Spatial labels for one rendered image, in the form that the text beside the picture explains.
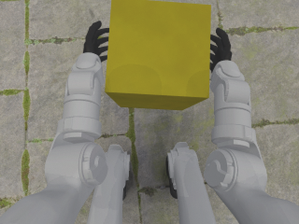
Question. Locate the robot left forearm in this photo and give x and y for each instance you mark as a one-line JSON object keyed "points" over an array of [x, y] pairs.
{"points": [[82, 102]]}

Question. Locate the robot left hand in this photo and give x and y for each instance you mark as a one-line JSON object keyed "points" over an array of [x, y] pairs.
{"points": [[92, 42]]}

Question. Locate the robot right hand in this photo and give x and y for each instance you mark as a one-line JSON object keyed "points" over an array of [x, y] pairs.
{"points": [[222, 50]]}

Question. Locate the left robot upper arm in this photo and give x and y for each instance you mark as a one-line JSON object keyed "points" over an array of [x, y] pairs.
{"points": [[72, 171]]}

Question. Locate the right robot thigh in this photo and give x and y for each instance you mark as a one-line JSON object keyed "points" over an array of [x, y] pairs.
{"points": [[194, 206]]}

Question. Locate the robot right forearm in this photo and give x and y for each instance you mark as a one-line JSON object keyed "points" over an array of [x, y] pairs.
{"points": [[232, 110]]}

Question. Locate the left robot shin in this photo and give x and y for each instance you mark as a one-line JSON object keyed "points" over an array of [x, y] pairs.
{"points": [[115, 147]]}

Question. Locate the carton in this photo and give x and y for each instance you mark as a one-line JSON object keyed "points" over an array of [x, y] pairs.
{"points": [[158, 54]]}

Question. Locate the right robot upper arm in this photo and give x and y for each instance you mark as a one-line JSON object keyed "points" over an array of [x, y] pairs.
{"points": [[239, 179]]}

